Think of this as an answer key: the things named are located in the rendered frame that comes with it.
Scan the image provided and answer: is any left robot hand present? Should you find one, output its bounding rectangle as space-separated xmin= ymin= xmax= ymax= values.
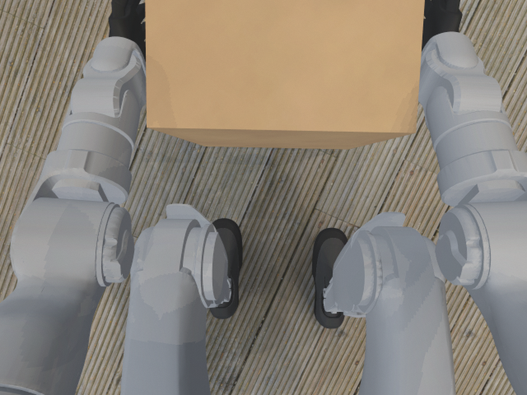
xmin=109 ymin=0 xmax=146 ymax=62

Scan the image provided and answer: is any robot left forearm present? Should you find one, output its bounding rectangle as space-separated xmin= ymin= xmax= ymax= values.
xmin=10 ymin=36 xmax=147 ymax=277

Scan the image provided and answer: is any robot right thigh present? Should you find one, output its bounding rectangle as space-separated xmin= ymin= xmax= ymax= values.
xmin=344 ymin=226 xmax=456 ymax=395

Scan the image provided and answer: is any robot left upper arm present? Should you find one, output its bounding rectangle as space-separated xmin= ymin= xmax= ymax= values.
xmin=0 ymin=197 xmax=134 ymax=395

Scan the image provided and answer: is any robot right forearm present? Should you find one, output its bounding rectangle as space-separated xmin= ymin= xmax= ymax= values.
xmin=418 ymin=31 xmax=527 ymax=207

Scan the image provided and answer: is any robot right upper arm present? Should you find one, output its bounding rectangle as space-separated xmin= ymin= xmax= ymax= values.
xmin=435 ymin=201 xmax=527 ymax=395

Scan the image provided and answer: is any left robot foot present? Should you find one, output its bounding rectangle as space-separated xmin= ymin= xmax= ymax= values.
xmin=209 ymin=218 xmax=243 ymax=319

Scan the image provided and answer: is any carton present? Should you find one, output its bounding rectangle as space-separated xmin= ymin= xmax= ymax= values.
xmin=145 ymin=0 xmax=425 ymax=150

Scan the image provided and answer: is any right robot hand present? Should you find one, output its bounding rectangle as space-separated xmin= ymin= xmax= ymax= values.
xmin=422 ymin=0 xmax=463 ymax=50

